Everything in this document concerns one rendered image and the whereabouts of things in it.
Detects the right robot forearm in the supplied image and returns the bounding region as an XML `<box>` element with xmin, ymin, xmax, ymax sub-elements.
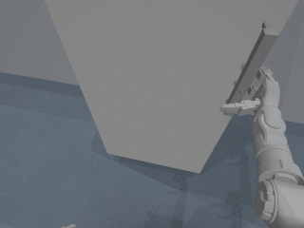
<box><xmin>252</xmin><ymin>106</ymin><xmax>304</xmax><ymax>186</ymax></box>

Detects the fridge door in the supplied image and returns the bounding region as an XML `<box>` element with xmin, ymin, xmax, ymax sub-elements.
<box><xmin>45</xmin><ymin>0</ymin><xmax>298</xmax><ymax>174</ymax></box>

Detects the right robot hand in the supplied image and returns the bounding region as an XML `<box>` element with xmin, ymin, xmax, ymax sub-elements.
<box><xmin>219</xmin><ymin>64</ymin><xmax>280</xmax><ymax>116</ymax></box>

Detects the robot right upper arm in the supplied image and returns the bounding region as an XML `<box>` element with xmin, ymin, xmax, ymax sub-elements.
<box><xmin>253</xmin><ymin>179</ymin><xmax>304</xmax><ymax>228</ymax></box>

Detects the handle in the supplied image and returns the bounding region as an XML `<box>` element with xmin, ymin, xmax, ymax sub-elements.
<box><xmin>223</xmin><ymin>22</ymin><xmax>278</xmax><ymax>117</ymax></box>

